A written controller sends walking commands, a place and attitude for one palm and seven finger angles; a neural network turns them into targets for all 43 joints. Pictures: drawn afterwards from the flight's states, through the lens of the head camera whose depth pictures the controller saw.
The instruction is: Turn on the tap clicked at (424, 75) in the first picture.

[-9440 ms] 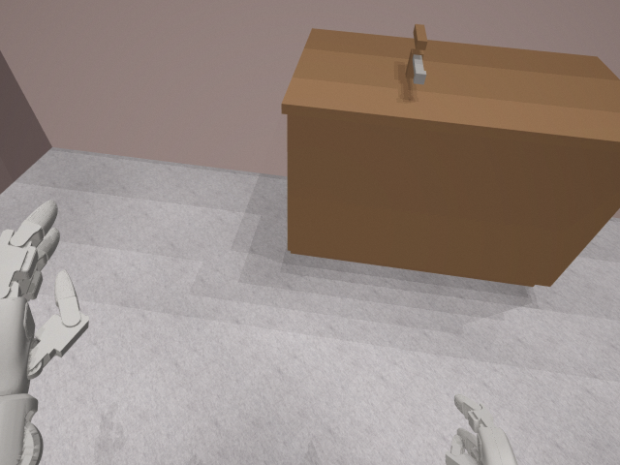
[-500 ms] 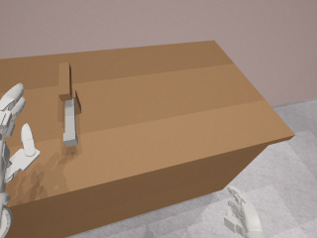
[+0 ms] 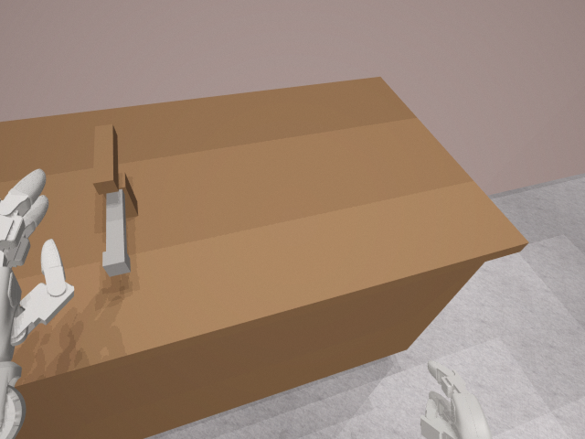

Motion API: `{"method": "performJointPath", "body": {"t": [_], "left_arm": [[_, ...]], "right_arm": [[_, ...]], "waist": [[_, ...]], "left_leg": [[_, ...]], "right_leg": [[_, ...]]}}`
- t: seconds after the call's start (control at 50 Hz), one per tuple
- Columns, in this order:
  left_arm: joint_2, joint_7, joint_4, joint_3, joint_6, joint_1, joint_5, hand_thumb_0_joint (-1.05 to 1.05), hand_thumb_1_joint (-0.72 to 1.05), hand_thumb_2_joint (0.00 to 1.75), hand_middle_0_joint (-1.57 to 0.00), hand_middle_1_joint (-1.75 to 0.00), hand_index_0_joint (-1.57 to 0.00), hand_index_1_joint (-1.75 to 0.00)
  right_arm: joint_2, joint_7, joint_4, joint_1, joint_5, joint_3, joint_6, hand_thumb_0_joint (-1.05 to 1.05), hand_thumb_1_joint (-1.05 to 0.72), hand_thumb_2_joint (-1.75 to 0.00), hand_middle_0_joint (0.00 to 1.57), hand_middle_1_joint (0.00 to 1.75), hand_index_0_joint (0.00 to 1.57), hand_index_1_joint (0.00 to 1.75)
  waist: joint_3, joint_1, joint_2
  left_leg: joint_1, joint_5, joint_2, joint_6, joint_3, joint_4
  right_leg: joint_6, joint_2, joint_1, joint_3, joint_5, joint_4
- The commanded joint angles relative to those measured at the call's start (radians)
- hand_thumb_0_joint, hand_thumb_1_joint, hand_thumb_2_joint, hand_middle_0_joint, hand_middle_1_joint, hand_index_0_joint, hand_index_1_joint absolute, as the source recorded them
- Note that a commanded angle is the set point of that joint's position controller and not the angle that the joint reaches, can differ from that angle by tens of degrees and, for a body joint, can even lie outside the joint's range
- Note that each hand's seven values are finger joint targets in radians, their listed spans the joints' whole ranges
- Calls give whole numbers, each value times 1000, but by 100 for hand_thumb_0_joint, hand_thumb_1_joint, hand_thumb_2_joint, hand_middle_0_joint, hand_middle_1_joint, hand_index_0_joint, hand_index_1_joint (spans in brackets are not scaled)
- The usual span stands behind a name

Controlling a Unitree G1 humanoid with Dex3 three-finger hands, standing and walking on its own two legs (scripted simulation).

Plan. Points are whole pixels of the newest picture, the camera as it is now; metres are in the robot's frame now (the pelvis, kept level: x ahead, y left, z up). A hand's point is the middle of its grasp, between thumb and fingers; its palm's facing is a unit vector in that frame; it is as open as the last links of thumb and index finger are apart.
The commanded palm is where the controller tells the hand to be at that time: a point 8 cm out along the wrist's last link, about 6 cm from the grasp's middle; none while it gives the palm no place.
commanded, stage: shuffle to correct the standing spot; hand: left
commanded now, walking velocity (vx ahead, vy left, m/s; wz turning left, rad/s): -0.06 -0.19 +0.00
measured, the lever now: (116, 262) +0.32 +0.28 +0.03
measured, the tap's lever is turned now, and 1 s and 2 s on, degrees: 0 0 0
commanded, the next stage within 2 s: come to a stop and stand still in 0.16 s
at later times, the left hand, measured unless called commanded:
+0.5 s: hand (115, 301) +0.21 +0.20 +0.15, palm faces +0.34 -0.85 -0.39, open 7.5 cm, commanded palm +0.16 +0.24 +0.17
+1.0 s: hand (83, 303) +0.22 +0.24 +0.13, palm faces +0.25 -0.86 -0.44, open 7.4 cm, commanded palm +0.16 +0.28 +0.17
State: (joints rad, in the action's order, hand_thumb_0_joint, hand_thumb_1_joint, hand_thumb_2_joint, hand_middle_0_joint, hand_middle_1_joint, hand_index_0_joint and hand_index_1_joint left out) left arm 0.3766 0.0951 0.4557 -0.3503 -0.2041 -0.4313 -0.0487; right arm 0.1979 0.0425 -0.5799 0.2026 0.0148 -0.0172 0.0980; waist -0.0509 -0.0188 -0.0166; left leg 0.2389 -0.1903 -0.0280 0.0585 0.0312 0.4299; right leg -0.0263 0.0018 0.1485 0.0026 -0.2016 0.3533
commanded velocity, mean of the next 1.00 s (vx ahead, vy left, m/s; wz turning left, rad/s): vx -0.01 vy -0.02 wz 0.00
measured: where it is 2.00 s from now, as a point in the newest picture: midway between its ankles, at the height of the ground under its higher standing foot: outside the picture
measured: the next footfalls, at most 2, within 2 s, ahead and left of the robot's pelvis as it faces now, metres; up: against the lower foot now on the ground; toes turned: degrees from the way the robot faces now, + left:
none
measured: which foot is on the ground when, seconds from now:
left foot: down 0.00-1.00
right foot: down 0.00-1.00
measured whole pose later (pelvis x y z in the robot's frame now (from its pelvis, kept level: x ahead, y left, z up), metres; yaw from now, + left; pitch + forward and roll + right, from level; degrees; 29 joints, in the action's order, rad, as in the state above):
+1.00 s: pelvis -0.01 +0.01 -0.01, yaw -2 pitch -1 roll -1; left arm 0.40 0.05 0.45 -0.34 -0.19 -0.46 -0.03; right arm 0.19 0.02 -0.54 0.21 0.02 -0.03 0.10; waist -0.09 -0.01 -0.02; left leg 0.27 -0.22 -0.02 0.07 0.08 0.51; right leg -0.03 0.00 0.20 0.03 -0.24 0.46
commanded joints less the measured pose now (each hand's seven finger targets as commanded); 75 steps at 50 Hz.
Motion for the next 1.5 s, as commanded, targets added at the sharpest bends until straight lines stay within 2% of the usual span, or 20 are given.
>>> {"method": "performJointPath", "body": {"t": [0.0, 0.22, 0.42, 0.6, 0.62, 0.64, 0.66, 0.7, 0.74, 0.82, 0.84, 0.86, 0.92, 0.94, 0.98, 1.06, 1.22, 1.34, 1.36, 1.48], "left_arm": [[153, 14, 221, -100, -64, 95, -11, 0, 90, 90, -20, -30, -20, -30], [172, 3, 245, -129, -48, 46, -23, 0, 90, 90, -20, -30, -20, -30], [161, 31, 222, -105, -15, 34, -25, 0, 90, 90, -20, -30, -20, -30], [157, 40, 231, -98, -13, 37, -22, 0, 90, 90, -20, -30, -20, -30], [964, 38, 442, -705, -111, 999, 119, 0, 90, 90, -20, -30, -20, -30], [562, 22, 24, -424, -72, 699, 36, 0, 90, 90, -20, -30, -20, -30], [307, -1, -41, -243, -67, 460, 32, 0, 90, 90, -20, -30, -20, -30], [143, -24, 2, -103, -54, 164, 1, 0, 90, 90, -20, -30, -20, -30], [51, -31, 84, -27, -39, -17, -9, 0, 90, 90, -20, -30, -20, -30], [201, -8, 169, -160, -28, -11, 1, 0, 90, 90, -20, -30, -20, -30], [271, 9, 199, -236, -32, 0, 7, 0, 90, 90, -20, -30, -20, -30], [218, 3, 183, -204, -44, 10, -4, 0, 90, 90, -20, -30, -20, -30], [235, 5, 243, -209, -75, 104, -5, 0, 90, 90, -20, -30, -20, -30], [272, 11, 288, -232, -78, 154, 5, 0, 90, 90, -20, -30, -20, -30], [212, 7, 259, -174, -84, 163, 6, 0, 90, 90, -20, -30, -20, -30], [133, 2, 208, -94, -86, 154, 20, 0, 90, 90, -20, -30, -20, -30], [135, 10, 150, -79, -82, 162, 33, 0, 90, 90, -20, -30, -20, -30], [187, 14, 220, -130, -83, 147, 28, 0, 90, 90, -20, -30, -20, -30], [146, 9, 213, -91, -83, 140, 21, 0, 90, 90, -20, -30, -20, -30], [163, 10, 237, -102, -80, 120, 15, 0, 90, 90, -20, -30, -20, -30]], "right_arm": [[127, 0, 171, -84, 5, 60, 53, 0, -90, -90, 20, 30, 20, 30], [122, -10, 196, -75, 5, 75, 45, 0, -90, -90, 20, 30, 20, 30], [125, 10, 174, -105, 12, 56, 40, 0, -90, -90, 20, 30, 20, 30], [134, 17, 164, -108, 12, 60, 31, 0, -90, -90, 20, 30, 20, 30], [151, 15, 145, 22, -33, 85, 76, 0, -90, -90, 20, 30, 20, 30], [101, 3, 68, -79, 19, 57, 56, 0, -90, -90, 20, 30, 20, 30], [134, -18, 111, -59, -4, 83, 63, 0, -90, -90, 20, 30, 20, 30], [144, -48, 149, -50, 21, 91, 66, 0, -90, -90, 20, 30, 20, 30], [126, -81, 173, -73, 35, 82, 63, 0, -90, -90, 20, 30, 20, 30], [131, -55, 203, -105, 21, 66, 51, 0, -90, -90, 20, 30, 20, 30], [136, -45, 199, -115, 20, 60, 44, 0, -90, -90, 20, 30, 20, 30], [124, -34, 204, -104, 13, 52, 40, 0, -90, -90, 20, 30, 20, 30], [114, -13, 206, -106, 10, 40, 53, 0, -90, -90, 20, 30, 20, 30], [122, -10, 205, -114, 9, 38, 56, 0, -90, -90, 20, 30, 20, 30], [118, -11, 203, -91, 7, 36, 70, 0, -90, -90, 20, 30, 20, 30], [129, -20, 174, -76, 2, 35, 90, 0, -90, -90, 20, 30, 20, 30], [124, -25, 167, -79, 4, 39, 74, 0, -90, -90, 20, 30, 20, 30], [122, -20, 173, -101, 4, 35, 68, 0, -90, -90, 20, 30, 20, 30], [122, -20, 174, -92, -2, 33, 64, 0, -90, -90, 20, 30, 20, 30], [125, -20, 175, -81, 3, 43, 66, 0, -90, -90, 20, 30, 20, 30]], "waist": [[151, -1, 112], [163, -1, 97], [147, 1, 32], [173, 0, 10], [10, -30, -184], [81, -10, 93], [198, -20, 185], [261, -25, 131], [282, -32, 81], [160, -22, -103], [161, -21, -70], [153, -11, -60], [135, -6, 123], [138, -9, 159], [148, -9, 186], [148, -9, 127], [113, -6, 86], [160, -9, 118], [160, -8, 116], [185, -2, 136]], "left_leg": [[-92, 125, 154, -55, -130, -121], [-65, 70, 174, -36, -107, -60], [-69, 31, 81, -31, -68, 28], [-116, 153, 97, -19, -78, 5], [45, 147, 79, -28, 3, 150], [-45, 191, 101, -39, -26, 49], [-159, 209, 90, -44, -32, 58], [-210, 275, 92, -12, -6, 63], [-215, 328, 125, 5, -31, 45], [-54, 82, 124, -24, -45, 7], [-67, 64, 118, -27, -41, -5], [-46, 34, 115, -24, -55, -21], [-22, -49, 128, -13, -80, -69], [-33, -38, 135, -14, -91, -82], [-31, -70, 146, -10, -104, -95], [-73, -93, 157, -17, -126, -107], [-29, -160, 157, -43, -146, -140], [-89, 21, 148, -64, -125, -113], [-87, 38, 146, -63, -127, -112], [-139, 180, 147, -82, -114, -82]], "right_leg": [[28, 11, 6, 0, 86, -5], [32, 19, 22, 23, 105, -15], [42, 90, 48, 127, 119, -101], [39, 81, 13, 83, 219, -39], [-55, 88, 150, 133, 413, -152], [95, 173, 119, 78, 333, 9], [93, 104, 71, 132, 342, 78], [8, 74, 39, 104, 377, 99], [-3, 47, 29, 45, 315, 140], [29, 54, 33, 48, 134, 42], [42, 57, 53, 55, 117, 45], [47, 56, 46, 43, 85, 44], [50, 45, 30, 44, 39, 57], [51, 37, 27, 32, 46, 76], [48, 29, 11, 9, 26, 79], [43, 19, 49, -7, 11, 63], [44, 29, 44, 8, 7, 24], [49, 32, 20, -1, 70, 33], [49, 30, 21, -6, 74, 29], [52, 38, 17, -9, 109, 33]]}}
